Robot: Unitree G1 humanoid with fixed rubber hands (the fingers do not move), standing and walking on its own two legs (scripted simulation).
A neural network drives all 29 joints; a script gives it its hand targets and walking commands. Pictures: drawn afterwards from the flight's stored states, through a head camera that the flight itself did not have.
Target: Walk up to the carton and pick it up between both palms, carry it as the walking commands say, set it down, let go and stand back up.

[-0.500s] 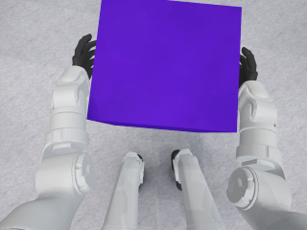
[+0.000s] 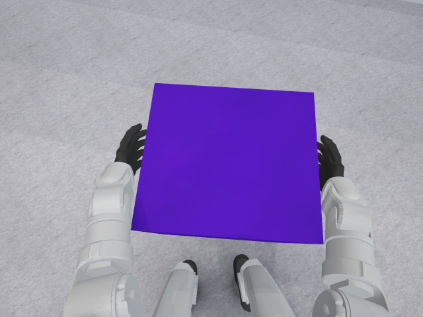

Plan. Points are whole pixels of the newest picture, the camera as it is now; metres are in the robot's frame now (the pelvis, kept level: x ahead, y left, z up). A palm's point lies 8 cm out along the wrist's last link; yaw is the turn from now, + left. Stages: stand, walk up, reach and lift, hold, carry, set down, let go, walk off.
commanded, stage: reach and lift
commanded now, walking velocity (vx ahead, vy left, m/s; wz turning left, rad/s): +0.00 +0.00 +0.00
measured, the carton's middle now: (226, 175) +0.38 -0.03 -0.14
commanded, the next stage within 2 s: none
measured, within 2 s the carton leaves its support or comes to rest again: neither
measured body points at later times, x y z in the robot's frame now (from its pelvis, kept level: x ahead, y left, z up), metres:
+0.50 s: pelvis +0.01 +0.00 +0.04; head +0.13 +0.01 +0.48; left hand +0.38 +0.17 +0.00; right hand +0.33 -0.22 +0.00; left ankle +0.03 +0.12 -0.68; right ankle +0.04 -0.12 -0.68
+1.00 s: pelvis +0.03 +0.00 +0.07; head +0.04 +0.00 +0.52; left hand +0.36 +0.17 +0.07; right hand +0.31 -0.22 +0.07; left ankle +0.03 +0.12 -0.68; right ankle +0.04 -0.12 -0.68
